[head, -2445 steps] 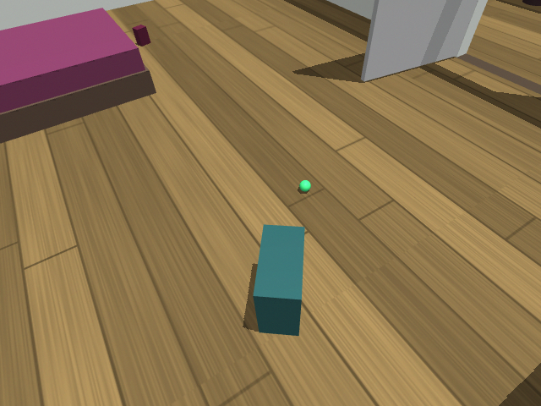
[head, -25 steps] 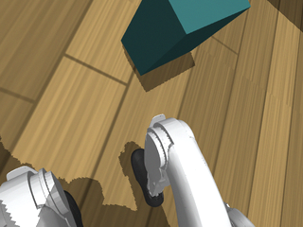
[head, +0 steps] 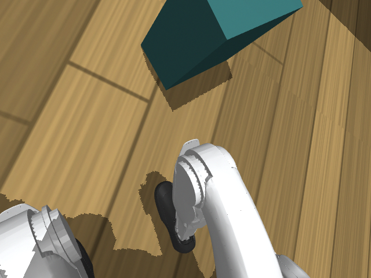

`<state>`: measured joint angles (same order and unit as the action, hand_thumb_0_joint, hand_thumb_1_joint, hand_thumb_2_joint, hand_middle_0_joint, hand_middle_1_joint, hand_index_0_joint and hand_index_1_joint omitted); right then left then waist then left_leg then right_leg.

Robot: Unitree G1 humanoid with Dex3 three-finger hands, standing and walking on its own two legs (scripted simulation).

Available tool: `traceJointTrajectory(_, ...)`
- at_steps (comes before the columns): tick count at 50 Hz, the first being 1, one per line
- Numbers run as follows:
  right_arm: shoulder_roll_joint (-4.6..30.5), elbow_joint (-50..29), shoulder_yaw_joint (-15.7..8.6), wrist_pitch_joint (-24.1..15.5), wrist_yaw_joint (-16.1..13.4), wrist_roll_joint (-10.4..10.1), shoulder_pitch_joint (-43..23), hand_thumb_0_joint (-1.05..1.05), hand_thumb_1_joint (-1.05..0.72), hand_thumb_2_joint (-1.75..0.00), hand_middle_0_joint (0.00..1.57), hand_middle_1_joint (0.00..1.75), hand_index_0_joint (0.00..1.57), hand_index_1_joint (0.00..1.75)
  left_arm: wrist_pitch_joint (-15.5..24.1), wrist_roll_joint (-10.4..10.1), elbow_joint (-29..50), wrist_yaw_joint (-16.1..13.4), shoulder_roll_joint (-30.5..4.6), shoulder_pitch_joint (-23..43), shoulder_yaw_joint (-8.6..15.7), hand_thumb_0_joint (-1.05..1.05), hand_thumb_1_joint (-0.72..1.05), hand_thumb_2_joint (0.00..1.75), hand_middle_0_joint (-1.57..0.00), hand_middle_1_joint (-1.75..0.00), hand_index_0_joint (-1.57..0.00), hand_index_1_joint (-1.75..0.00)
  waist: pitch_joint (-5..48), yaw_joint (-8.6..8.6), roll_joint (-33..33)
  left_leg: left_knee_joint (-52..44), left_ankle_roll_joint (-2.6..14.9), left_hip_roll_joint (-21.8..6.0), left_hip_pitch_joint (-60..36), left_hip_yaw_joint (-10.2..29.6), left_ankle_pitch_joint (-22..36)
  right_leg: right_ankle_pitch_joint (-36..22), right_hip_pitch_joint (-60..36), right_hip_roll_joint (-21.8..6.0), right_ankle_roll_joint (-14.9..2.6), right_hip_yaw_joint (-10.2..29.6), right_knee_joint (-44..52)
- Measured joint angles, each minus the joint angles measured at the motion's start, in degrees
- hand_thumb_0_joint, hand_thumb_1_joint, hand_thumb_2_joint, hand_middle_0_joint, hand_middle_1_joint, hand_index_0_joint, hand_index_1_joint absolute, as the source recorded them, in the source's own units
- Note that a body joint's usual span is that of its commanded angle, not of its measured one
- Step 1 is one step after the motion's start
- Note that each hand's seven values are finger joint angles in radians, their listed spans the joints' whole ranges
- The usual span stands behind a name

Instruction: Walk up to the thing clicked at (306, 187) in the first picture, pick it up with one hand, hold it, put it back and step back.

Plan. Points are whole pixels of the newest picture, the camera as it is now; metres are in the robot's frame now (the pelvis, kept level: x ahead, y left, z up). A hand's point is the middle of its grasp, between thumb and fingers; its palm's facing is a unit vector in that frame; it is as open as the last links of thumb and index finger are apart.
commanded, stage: rest palm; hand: left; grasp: from above
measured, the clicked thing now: out of the picture +0.49 +0.32 -0.28
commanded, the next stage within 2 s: close in 0.72 s
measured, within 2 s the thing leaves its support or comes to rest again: neither
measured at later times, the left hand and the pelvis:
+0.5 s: hand out of the picture +0.48 +0.31 -0.25, palm faces -0.44 -0.14 -0.89, open 13.9 cm; pelvis +0.00 +0.00 +0.00, yaw -1 degrees
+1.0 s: hand out of the picture +0.48 +0.31 -0.26, palm faces -0.43 -0.15 -0.89, open 13.5 cm; pelvis +0.00 +0.00 +0.00, yaw -1 degrees
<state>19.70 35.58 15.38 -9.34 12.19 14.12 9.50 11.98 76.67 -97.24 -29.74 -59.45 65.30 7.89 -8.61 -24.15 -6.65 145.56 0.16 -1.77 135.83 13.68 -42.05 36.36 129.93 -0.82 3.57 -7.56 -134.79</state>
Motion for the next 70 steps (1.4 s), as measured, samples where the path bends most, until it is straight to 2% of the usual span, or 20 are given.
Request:
traceJointTrajectory(14,0.04,-0.40,1.75,-2.29,1.39,0.49,-1.97,0.00,-0.91,-0.91,0.20,0.30,0.20,0.30,-0.56,-0.17,-3.39,-2.34,-0.93,1.62,-1.64,0.00,-0.50,1.01,-0.10,-1.00,-0.09,-1.00,-1.38,-0.86,-0.93,0.48,0.25,0.12,-0.34,0.18,0.14,-0.14,-0.68,0.10,0.43,-0.09,-0.15)
traceJointTrajectory(17,-0.02,-0.47,2.23,-2.66,1.51,0.47,-1.80,0.00,-0.91,-0.91,0.20,0.30,0.20,0.30,-0.60,-0.05,-3.04,-2.59,-1.15,1.64,-0.90,0.00,-0.49,1.00,-0.10,-1.01,-0.09,-1.01,-1.74,-0.99,-1.02,0.54,0.20,0.11,-0.20,0.33,0.22,-0.30,-0.56,0.16,0.38,-0.21,-0.11)
traceJointTrajectory(28,0.37,-0.30,3.40,-3.01,1.69,0.66,-1.20,0.00,-0.91,-0.91,0.20,0.30,0.20,0.30,-1.10,-1.28,-3.92,-3.63,-2.15,1.87,-0.92,0.00,-0.49,1.00,-0.10,-1.02,-0.09,-1.02,-2.75,-1.59,-1.17,0.43,0.11,-0.23,-0.34,0.82,-0.05,-0.55,-0.58,0.55,0.43,-0.61,0.40)
traceJointTrajectory(32,0.75,-0.34,3.96,-3.28,1.87,0.80,-1.37,0.00,-0.91,-0.91,0.20,0.30,0.20,0.30,-1.16,-1.86,-4.50,-3.40,-2.53,1.72,-1.57,0.00,-0.48,1.00,-0.10,-1.03,-0.09,-1.02,-3.22,-1.97,-1.29,0.52,0.09,-0.17,-0.61,1.07,-0.13,-0.51,-0.93,0.56,0.52,-0.81,0.44)
traceJointTrajectory(45,1.00,-0.39,4.18,-3.83,2.07,0.80,-1.63,0.00,-0.91,-0.91,0.20,0.30,0.19,0.30,-1.25,-2.09,-3.09,-3.75,-2.56,1.52,-1.38,0.00,-0.45,0.98,-0.12,-1.03,-0.12,-1.02,-3.51,-1.78,-1.82,0.39,0.26,-0.29,-0.64,1.19,-0.05,-0.75,-1.15,0.74,0.61,-0.95,0.89)
traceJointTrajectory(50,0.96,-0.37,4.09,-3.90,1.99,0.61,-1.87,0.00,-0.91,-0.91,0.20,0.30,0.20,0.30,-1.39,-1.71,-2.54,-3.13,-3.24,1.61,-0.55,0.00,-0.41,0.93,-0.13,-1.02,-0.14,-1.00,-3.31,-1.77,-1.63,0.41,0.25,-0.22,-0.47,1.25,-0.08,-0.68,-1.07,0.70,0.57,-1.01,0.92)
traceJointTrajectory(60,0.75,-0.58,4.61,-3.01,1.72,0.65,-2.41,0.00,-0.90,-0.90,0.20,0.30,0.19,0.30,-0.95,-3.13,-2.76,-1.21,-4.10,1.54,-1.99,0.00,-0.33,0.85,-0.17,-1.00,-0.19,-0.96,-3.77,-1.41,-1.34,0.24,0.49,-0.15,-0.36,1.20,0.06,-0.71,-1.21,0.67,0.77,-1.02,1.21)
traceJointTrajectory(70,0.20,-0.93,5.00,-2.60,1.21,0.76,-2.44,0.00,-0.90,-0.90,0.20,0.30,0.20,0.30,0.53,-1.49,-1.54,-2.70,-3.81,1.21,-1.97,0.00,-0.24,0.78,-0.23,-0.95,-0.26,-0.92,-3.60,-1.19,-2.25,0.23,0.32,-0.19,-0.75,1.55,-0.11,-0.73,-1.60,0.77,0.68,-1.31,1.41)
